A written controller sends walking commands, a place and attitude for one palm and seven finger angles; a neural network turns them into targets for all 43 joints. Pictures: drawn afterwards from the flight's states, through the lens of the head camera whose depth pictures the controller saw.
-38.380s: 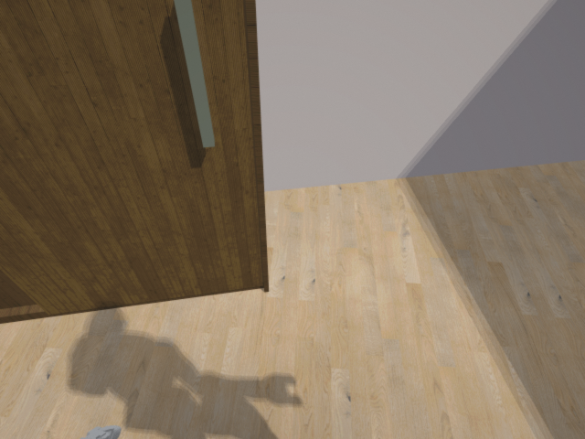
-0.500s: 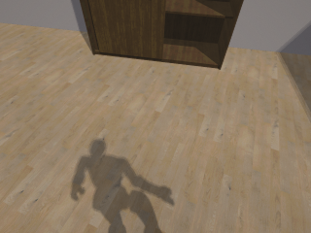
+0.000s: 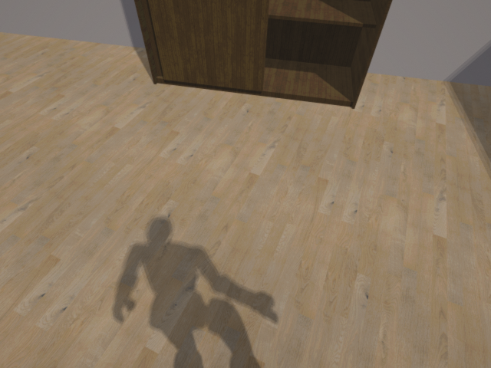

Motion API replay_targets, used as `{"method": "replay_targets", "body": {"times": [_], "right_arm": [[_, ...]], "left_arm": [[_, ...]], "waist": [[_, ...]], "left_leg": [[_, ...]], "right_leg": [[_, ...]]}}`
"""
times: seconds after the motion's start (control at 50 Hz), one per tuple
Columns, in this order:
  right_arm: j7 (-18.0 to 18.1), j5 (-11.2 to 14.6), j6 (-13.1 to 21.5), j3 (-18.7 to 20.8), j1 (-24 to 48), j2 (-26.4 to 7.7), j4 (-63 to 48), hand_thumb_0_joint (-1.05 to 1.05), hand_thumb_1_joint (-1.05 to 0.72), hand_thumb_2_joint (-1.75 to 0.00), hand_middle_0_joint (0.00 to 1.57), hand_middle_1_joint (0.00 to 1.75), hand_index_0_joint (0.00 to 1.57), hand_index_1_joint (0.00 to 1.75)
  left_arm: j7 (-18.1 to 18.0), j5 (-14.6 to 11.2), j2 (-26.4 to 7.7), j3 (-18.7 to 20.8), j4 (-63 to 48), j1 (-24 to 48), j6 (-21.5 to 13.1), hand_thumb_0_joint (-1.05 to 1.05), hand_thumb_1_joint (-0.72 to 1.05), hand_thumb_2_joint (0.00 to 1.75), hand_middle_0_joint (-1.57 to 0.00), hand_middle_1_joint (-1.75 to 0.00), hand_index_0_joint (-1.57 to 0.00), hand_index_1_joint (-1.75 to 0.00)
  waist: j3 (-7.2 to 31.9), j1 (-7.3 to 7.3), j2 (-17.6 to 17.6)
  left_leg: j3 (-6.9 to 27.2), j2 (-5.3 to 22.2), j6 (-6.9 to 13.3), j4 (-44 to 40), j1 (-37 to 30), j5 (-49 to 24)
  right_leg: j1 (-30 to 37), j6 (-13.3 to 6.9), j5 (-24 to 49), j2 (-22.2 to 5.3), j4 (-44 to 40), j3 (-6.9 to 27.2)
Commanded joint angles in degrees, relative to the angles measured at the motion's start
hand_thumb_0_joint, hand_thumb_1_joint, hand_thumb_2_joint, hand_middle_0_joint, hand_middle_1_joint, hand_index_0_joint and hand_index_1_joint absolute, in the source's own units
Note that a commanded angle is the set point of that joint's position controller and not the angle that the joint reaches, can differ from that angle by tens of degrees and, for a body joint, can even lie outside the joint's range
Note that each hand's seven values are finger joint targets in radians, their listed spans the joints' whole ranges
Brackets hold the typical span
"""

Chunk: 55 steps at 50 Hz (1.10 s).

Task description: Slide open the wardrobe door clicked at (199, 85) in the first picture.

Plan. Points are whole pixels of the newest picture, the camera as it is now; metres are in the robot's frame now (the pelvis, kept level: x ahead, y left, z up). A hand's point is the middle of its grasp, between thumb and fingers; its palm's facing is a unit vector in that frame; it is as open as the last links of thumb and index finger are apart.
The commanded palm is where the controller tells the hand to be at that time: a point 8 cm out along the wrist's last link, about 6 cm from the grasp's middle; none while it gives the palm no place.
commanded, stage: look to check the result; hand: right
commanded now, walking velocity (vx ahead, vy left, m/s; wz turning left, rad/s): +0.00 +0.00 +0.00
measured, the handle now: out of the picture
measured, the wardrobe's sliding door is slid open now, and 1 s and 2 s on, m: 0.67 0.67 0.67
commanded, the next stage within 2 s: stand and wait in 0.64 s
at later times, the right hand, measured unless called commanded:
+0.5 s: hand out of the picture +0.09 -0.26 -0.16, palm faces -0.03 +0.95 -0.32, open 7.4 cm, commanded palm none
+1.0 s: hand out of the picture +0.07 -0.26 -0.16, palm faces -0.03 +0.95 -0.32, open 7.4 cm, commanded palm none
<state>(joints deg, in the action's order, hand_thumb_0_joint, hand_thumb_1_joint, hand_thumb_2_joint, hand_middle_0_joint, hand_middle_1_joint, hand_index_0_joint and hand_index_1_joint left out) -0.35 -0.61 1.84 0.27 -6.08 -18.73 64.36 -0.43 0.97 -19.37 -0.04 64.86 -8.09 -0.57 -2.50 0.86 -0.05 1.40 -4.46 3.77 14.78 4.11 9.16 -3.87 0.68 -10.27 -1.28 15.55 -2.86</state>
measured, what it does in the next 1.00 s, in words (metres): stands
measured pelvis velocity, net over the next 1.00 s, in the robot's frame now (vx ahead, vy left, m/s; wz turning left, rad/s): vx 0.00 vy -0.02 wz -0.01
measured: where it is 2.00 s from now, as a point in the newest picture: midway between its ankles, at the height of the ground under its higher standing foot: outside the picture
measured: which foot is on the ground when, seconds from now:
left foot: down 0.00-1.00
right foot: down 0.00-1.00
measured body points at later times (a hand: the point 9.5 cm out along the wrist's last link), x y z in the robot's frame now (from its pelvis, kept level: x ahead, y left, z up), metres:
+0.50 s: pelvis +0.00 -0.01 +0.00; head +0.01 -0.01 +0.45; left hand +0.08 +0.28 -0.13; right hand +0.09 -0.30 -0.13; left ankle -0.01 +0.08 -0.75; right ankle -0.02 -0.12 -0.75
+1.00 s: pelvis +0.00 -0.02 +0.00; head +0.01 -0.02 +0.45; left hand +0.07 +0.28 -0.13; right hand +0.08 -0.31 -0.14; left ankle -0.01 +0.08 -0.75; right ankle -0.02 -0.12 -0.75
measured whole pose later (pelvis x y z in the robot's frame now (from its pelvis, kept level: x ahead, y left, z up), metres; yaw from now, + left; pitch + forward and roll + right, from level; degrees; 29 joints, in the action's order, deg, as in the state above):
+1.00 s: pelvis +0.00 -0.02 +0.00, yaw +0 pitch -2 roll +0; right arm -0.4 -0.8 1.9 0.0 -6.2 -19.4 64.8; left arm -0.3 0.8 -19.1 -0.3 64.9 -6.4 -1.0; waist -2.5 0.4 -0.8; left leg 1.4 -2.9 2.4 14.7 3.8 9.1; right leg -3.3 -0.6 -9.5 0.3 14.4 -2.7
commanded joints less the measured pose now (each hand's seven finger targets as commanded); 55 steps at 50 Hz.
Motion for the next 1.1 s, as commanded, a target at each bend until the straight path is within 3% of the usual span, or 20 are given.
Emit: {"method": "replay_targets", "body": {"times": [0.0,0.38,0.66,0.8,0.92,1.08], "right_arm": [[0.70,0.22,1.52,2.02,2.57,-12.01,-3.36,0.00,-0.90,-0.90,0.20,0.30,0.20,0.30],[0.68,0.20,1.56,1.73,2.96,-11.96,-3.28,0.00,-0.90,-0.90,0.20,0.30,0.20,0.30],[0.58,0.08,1.37,1.66,3.07,-12.20,-3.20,0.00,-0.90,-0.90,0.20,0.30,0.20,0.30],[0.64,0.06,1.56,1.72,2.50,-12.39,-2.96,0.00,-0.90,-0.90,0.20,0.30,0.20,0.30],[0.60,0.09,1.34,1.60,2.64,-12.23,-2.85,0.00,-0.90,-0.90,0.20,0.30,0.20,0.30],[0.57,0.11,1.42,1.62,2.49,-12.21,-2.78,0.00,-0.90,-0.90,0.20,0.30,0.20,0.30]], "left_arm": [[-0.71,-0.17,-11.57,2.24,-3.66,1.99,-1.49,0.00,0.90,0.90,-0.20,-0.30,-0.20,-0.30],[-0.73,-0.14,-11.71,2.17,-3.65,3.13,-1.91,0.00,0.90,0.90,-0.20,-0.30,-0.20,-0.30],[-0.60,-0.16,-11.73,2.15,-3.67,3.75,-1.81,0.00,0.90,0.90,-0.20,-0.30,-0.20,-0.30],[-0.68,-0.32,-11.94,2.14,-3.68,3.78,-2.00,0.00,0.90,0.90,-0.20,-0.30,-0.20,-0.30],[-0.61,-0.21,-11.82,2.12,-3.48,3.56,-1.73,0.00,0.90,0.90,-0.20,-0.30,-0.20,-0.30],[-0.65,-0.23,-11.83,2.15,-3.43,3.73,-1.92,0.00,0.90,0.90,-0.20,-0.30,-0.20,-0.30]], "waist": [[4.09,-0.17,-0.48],[5.34,-0.26,0.42],[3.66,-0.28,-0.08],[5.23,-0.33,-0.52],[3.29,-0.28,0.56],[3.91,-0.37,0.19]], "left_leg": [[9.89,11.90,-1.34,-2.08,0.96,-12.26],[8.64,12.03,-1.08,-0.83,0.06,-15.01],[8.50,11.91,-1.19,-1.61,0.89,-11.86],[8.24,12.00,-1.14,-0.99,0.26,-14.84],[8.41,12.12,-1.21,-2.15,0.90,-10.71],[8.35,12.07,-1.20,-1.72,0.51,-12.11]], "right_leg": [[2.07,-1.48,7.33,-7.19,-1.10,6.90],[3.07,-1.59,11.13,-7.72,-1.81,7.25],[2.34,-1.75,9.04,-7.56,-2.59,7.65],[3.62,-1.78,11.93,-7.59,-1.95,7.74],[2.11,-1.72,8.01,-7.44,-2.65,7.78],[2.50,-1.73,9.38,-7.49,-2.62,7.91]]}}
